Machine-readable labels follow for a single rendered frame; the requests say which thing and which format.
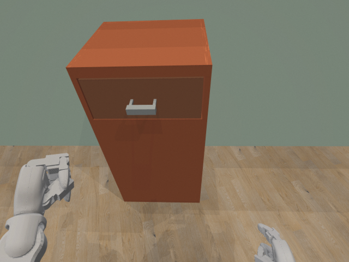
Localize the cabinet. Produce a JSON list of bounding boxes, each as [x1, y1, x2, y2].
[[66, 19, 212, 203]]

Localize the left robot hand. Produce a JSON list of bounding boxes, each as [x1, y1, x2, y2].
[[14, 153, 74, 216]]

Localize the drawer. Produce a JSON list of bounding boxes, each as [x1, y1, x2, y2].
[[78, 76, 203, 119]]

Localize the left robot forearm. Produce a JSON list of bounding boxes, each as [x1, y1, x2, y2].
[[0, 213, 47, 262]]

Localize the handle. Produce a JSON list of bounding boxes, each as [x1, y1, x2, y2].
[[126, 99, 157, 115]]

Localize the right robot hand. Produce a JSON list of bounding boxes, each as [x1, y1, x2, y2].
[[254, 223, 296, 262]]

